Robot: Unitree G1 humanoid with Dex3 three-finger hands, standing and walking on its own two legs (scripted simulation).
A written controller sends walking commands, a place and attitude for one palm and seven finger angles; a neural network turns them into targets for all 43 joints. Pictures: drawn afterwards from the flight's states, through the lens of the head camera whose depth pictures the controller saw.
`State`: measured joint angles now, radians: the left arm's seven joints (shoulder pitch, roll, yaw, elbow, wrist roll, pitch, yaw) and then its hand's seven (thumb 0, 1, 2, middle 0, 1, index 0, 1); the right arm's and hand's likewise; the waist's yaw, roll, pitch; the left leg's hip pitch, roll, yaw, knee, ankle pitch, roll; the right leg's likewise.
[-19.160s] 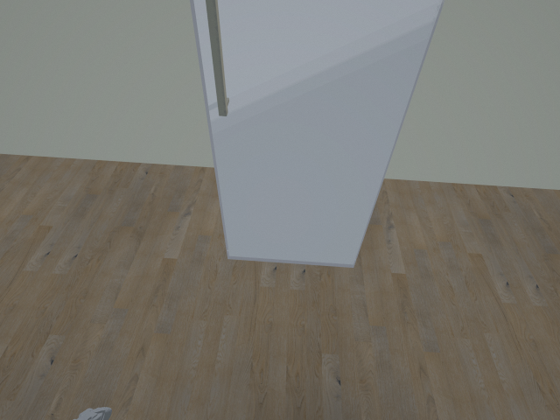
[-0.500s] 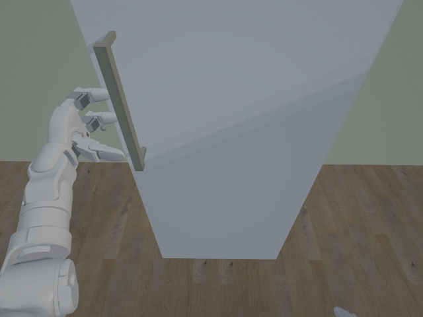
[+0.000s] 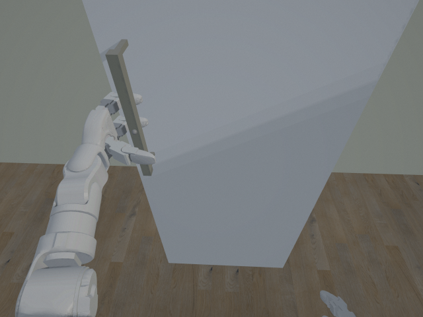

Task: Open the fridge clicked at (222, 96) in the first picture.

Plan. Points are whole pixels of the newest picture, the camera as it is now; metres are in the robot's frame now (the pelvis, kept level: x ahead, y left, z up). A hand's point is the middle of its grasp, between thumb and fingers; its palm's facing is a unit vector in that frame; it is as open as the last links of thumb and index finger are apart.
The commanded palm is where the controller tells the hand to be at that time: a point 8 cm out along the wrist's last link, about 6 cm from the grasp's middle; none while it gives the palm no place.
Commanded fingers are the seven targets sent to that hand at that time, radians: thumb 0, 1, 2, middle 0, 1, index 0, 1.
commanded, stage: slide the fingers in behind the handle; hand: left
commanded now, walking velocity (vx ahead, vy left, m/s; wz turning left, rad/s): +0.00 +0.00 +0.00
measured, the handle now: (137, 117) +0.45 +0.18 +0.16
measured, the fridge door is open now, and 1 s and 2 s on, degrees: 0 0 0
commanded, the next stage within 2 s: grip the handle and tug to test in 0.92 s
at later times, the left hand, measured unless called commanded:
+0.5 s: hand (144, 134) +0.40 +0.15 +0.17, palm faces +0.04 -1.00 +0.01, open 14.0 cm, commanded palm +0.37 +0.20 +0.17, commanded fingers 0.00 -0.50 0.30 -0.30 -1.20 -0.30 -1.20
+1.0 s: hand (143, 133) +0.39 +0.15 +0.17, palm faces +0.02 -1.00 +0.01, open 14.0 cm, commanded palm +0.37 +0.20 +0.17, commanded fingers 0.00 -0.50 0.30 -0.30 -1.20 -0.30 -1.20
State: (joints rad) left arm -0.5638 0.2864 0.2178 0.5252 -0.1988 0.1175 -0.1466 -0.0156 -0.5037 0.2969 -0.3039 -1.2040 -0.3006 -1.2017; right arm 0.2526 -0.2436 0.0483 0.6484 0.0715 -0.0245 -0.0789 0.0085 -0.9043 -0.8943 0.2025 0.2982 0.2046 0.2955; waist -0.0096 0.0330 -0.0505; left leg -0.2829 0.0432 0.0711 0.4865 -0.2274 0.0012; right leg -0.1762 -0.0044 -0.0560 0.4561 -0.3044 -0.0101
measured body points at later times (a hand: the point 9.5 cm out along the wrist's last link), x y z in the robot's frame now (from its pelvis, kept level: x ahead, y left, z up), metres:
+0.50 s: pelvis +0.00 -0.02 +0.00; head -0.01 -0.04 +0.45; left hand +0.39 +0.20 +0.17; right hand +0.14 -0.27 -0.10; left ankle +0.02 +0.12 -0.74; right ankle -0.04 -0.11 -0.74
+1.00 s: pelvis +0.00 -0.01 +0.00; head -0.01 -0.03 +0.45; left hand +0.39 +0.20 +0.17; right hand +0.13 -0.26 -0.11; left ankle +0.02 +0.12 -0.74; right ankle -0.04 -0.11 -0.74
